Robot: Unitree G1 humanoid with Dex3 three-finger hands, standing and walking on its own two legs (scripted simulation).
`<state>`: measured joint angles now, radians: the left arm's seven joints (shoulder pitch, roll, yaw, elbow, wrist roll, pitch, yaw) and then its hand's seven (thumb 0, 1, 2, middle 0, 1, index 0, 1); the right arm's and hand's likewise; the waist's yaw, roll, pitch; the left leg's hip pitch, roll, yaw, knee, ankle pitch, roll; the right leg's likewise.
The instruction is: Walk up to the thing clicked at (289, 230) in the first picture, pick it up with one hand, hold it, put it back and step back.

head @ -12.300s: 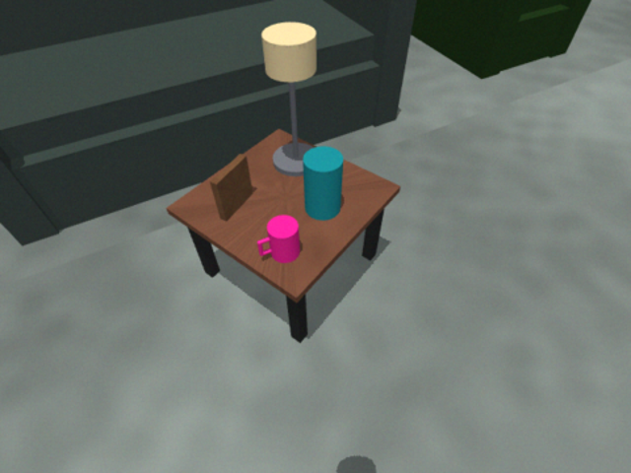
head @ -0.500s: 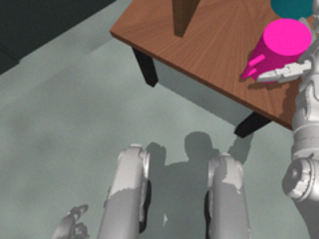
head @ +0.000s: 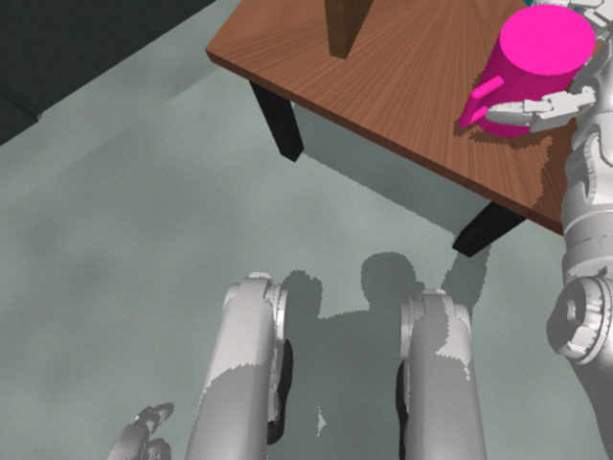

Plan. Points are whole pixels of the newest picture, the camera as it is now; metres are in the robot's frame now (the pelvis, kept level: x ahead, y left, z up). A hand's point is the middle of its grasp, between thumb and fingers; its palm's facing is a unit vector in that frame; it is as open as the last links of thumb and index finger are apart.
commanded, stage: close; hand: right
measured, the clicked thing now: (510, 85) +0.54 -0.18 +0.01
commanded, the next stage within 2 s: settle in 0.14 s
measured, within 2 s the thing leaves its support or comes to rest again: leaves its support in 0.60 s
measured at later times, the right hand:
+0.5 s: hand (538, 67) +0.55 -0.20 +0.03, palm faces +0.10 +0.99 -0.05, open 11.5 cm
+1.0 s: hand (552, 6) +0.56 -0.19 +0.09, palm faces +0.11 +0.99 -0.04, open 11.7 cm
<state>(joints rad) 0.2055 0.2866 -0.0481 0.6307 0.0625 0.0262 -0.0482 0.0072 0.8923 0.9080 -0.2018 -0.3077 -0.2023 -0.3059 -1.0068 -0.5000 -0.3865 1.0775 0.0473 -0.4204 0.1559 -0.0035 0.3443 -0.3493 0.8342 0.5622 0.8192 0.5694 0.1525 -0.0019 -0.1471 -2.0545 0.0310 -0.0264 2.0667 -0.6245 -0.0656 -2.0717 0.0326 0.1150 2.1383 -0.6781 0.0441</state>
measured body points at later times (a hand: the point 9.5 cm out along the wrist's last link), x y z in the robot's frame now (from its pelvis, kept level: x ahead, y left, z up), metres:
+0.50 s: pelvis +0.01 -0.01 +0.02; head +0.23 -0.05 +0.41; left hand +0.10 +0.25 -0.10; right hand +0.54 -0.26 +0.03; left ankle +0.11 +0.15 -0.38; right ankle +0.08 -0.13 -0.38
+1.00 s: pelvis +0.03 +0.00 +0.09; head +0.25 -0.03 +0.48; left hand +0.09 +0.29 -0.03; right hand +0.55 -0.24 +0.10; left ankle +0.11 +0.15 -0.38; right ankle +0.08 -0.13 -0.38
